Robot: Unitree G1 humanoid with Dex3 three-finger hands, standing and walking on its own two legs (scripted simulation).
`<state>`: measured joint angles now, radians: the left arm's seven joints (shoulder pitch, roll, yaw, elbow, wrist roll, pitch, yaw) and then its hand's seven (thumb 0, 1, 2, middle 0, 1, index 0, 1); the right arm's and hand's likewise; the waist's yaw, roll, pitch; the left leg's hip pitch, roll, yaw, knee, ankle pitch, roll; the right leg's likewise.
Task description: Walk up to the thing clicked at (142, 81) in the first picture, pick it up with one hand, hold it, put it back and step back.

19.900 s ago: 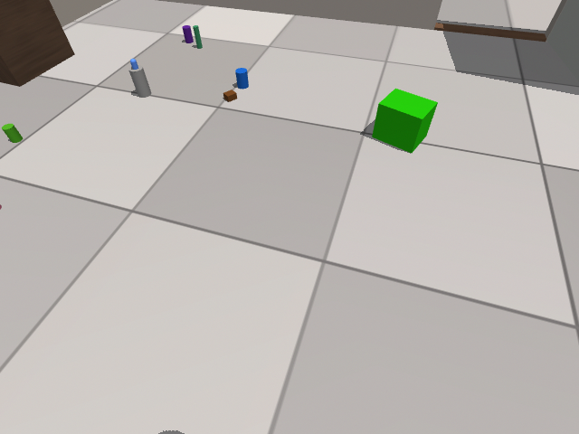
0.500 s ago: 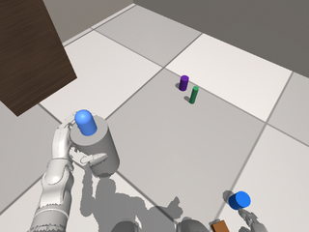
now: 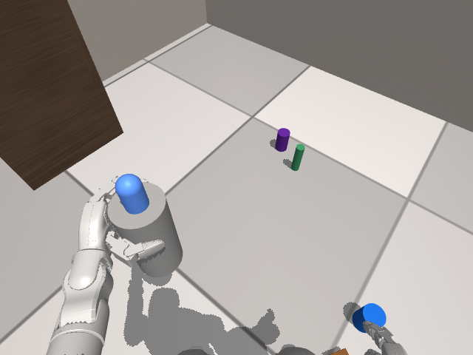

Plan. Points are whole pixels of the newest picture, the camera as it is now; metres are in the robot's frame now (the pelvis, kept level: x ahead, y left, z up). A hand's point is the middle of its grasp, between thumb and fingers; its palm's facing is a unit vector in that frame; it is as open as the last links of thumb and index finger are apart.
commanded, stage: hold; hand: left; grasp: from the side
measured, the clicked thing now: (146, 224) +0.33 +0.17 +0.02
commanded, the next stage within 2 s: none
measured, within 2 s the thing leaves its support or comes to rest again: neither
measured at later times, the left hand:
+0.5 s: hand (128, 230) +0.31 +0.19 +0.05, palm faces +0.09 -1.00 -0.04, open 12.0 cm
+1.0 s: hand (124, 231) +0.30 +0.19 +0.05, palm faces +0.11 -0.99 -0.04, open 12.0 cm
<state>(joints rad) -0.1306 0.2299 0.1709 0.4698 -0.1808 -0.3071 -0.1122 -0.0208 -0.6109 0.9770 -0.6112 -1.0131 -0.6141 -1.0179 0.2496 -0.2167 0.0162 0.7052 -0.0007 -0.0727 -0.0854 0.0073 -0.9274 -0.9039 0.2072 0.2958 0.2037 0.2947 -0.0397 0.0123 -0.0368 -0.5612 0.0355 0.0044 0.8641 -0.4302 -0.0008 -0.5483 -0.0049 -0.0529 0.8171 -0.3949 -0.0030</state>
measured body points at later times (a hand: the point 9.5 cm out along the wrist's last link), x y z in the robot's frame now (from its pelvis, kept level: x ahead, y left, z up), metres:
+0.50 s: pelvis -0.01 +0.00 +0.00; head +0.03 +0.01 +0.45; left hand +0.30 +0.24 +0.05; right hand +0.11 -0.24 -0.11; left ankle +0.00 +0.12 -0.70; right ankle +0.01 -0.12 -0.70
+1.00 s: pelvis -0.01 +0.00 +0.01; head +0.02 +0.01 +0.45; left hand +0.29 +0.24 +0.05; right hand +0.10 -0.24 -0.10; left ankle +0.00 +0.12 -0.70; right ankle +0.01 -0.12 -0.70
